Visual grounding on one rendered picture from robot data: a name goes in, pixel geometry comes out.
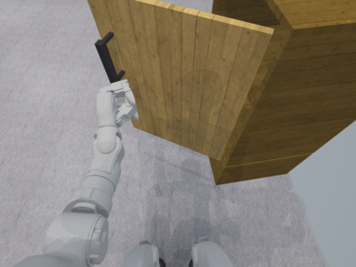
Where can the handle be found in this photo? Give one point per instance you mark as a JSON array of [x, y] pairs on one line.
[[101, 46]]

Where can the cupboard door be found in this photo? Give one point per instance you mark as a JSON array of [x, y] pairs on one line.
[[189, 71]]

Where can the left robot hand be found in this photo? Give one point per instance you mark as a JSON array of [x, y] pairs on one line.
[[107, 107]]

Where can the robot right thigh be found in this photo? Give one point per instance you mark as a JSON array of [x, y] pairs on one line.
[[209, 254]]

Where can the robot left upper arm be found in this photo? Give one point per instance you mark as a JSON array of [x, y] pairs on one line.
[[74, 240]]

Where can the robot right shin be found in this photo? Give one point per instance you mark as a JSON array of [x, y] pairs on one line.
[[203, 239]]

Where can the left robot forearm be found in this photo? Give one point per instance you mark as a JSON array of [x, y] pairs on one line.
[[95, 192]]

